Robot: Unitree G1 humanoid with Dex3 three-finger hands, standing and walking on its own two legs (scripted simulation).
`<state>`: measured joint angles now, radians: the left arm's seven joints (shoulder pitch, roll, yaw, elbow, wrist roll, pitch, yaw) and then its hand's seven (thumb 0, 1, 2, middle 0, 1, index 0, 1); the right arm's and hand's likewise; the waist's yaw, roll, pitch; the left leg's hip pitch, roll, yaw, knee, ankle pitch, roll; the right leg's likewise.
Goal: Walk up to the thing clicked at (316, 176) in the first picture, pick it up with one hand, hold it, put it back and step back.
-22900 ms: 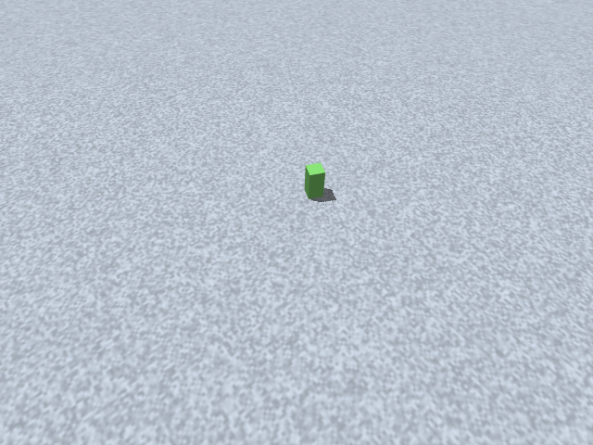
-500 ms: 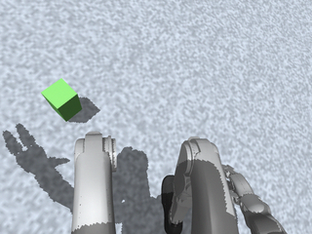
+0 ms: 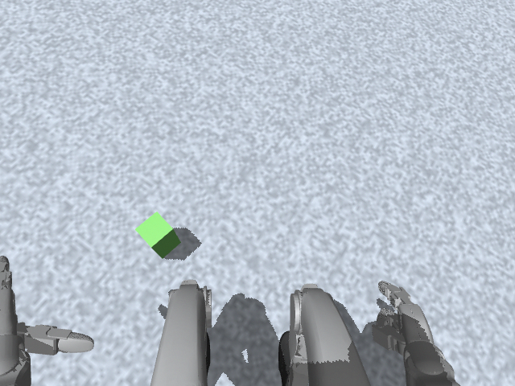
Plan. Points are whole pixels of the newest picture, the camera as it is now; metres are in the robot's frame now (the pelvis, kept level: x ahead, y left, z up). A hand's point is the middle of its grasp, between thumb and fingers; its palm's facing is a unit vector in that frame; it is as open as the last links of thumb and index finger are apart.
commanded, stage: home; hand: left
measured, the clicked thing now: (159, 236) +0.45 +0.26 -0.49
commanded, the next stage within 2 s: none
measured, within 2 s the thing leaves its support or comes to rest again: neither
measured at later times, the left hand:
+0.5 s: hand (75, 301) +0.23 +0.20 +0.10, palm faces +0.15 -0.94 -0.31, open 17.1 cm
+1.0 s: hand (80, 320) +0.21 +0.19 +0.10, palm faces +0.14 -0.95 -0.29, open 17.4 cm
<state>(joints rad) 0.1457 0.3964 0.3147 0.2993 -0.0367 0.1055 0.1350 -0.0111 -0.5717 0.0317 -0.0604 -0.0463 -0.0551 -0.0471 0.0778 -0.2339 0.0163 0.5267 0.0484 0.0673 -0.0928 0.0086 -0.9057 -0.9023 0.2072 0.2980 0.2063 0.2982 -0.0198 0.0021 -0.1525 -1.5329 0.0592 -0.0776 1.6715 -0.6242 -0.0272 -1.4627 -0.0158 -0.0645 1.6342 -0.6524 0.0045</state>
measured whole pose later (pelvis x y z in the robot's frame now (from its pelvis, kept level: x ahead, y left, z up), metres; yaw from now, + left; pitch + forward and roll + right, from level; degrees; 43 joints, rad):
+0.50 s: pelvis +0.06 +0.01 +0.15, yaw +2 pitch +11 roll -3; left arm 0.47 0.22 -0.02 -0.04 -0.02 0.28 0.20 -0.01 -0.46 0.10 -0.07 -0.07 -0.06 -0.07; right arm 0.30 -0.20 0.04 0.48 0.03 -0.05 -0.20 0.01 -0.90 -0.90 0.21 0.30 0.21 0.30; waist -0.05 0.04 -0.16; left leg -0.73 0.06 -0.04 1.03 -0.50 -0.02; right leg -0.66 -0.02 -0.06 0.97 -0.50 0.02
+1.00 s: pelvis +0.05 +0.00 +0.16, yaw +3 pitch +8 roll -2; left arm 0.46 0.20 -0.02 0.01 -0.01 0.26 0.15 -0.01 -0.53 0.06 -0.06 -0.06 -0.05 -0.06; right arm 0.27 -0.21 0.03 0.51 0.01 -0.11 -0.17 0.01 -0.91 -0.90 0.21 0.30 0.21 0.30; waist -0.03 0.03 -0.10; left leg -0.64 0.06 -0.03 0.96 -0.45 -0.03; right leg -0.57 -0.01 -0.06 0.91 -0.47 0.01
